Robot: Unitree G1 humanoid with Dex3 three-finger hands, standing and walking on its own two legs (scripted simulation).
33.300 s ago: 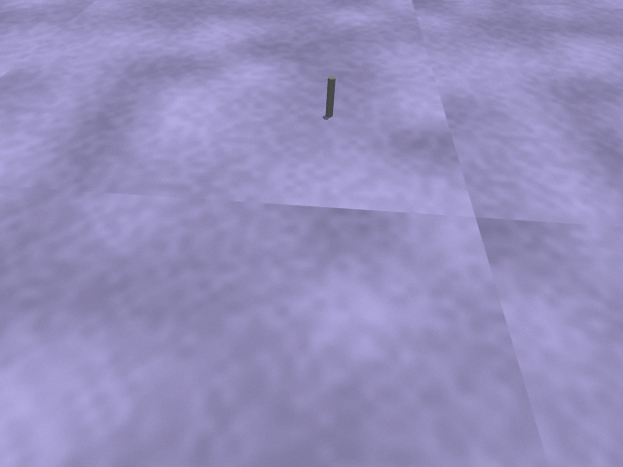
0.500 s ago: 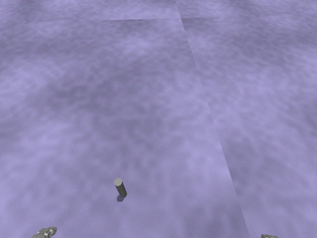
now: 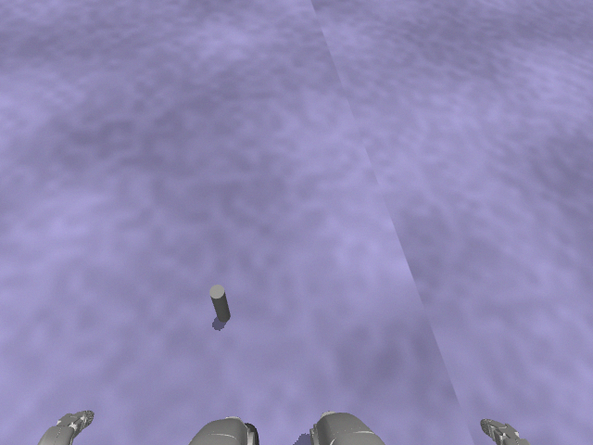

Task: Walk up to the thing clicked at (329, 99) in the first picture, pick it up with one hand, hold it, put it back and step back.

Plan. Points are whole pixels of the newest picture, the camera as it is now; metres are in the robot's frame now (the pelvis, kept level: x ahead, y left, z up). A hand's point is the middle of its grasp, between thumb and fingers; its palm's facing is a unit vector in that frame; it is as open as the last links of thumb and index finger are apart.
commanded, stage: step back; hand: left
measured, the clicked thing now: (220, 305) +0.49 +0.18 -0.65
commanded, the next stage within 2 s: none
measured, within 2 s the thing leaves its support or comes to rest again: neither
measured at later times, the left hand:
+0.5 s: hand out of the picture +0.01 +0.24 -0.15, palm faces +0.01 -0.93 -0.36, open 7.4 cm
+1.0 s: hand out of the picture -0.20 +0.19 -0.14, palm faces -0.02 -0.92 -0.39, open 7.4 cm
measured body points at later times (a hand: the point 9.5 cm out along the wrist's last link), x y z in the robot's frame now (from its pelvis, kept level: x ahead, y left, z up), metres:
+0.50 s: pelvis -0.14 -0.02 -0.01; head -0.06 +0.00 +0.43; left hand +0.00 +0.29 -0.13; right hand -0.04 -0.34 -0.12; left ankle -0.16 +0.10 -0.73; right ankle -0.05 -0.13 -0.73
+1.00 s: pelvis -0.28 -0.07 +0.00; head -0.24 -0.09 +0.44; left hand -0.20 +0.24 -0.11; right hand -0.16 -0.39 -0.12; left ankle -0.26 +0.08 -0.66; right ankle -0.26 -0.20 -0.73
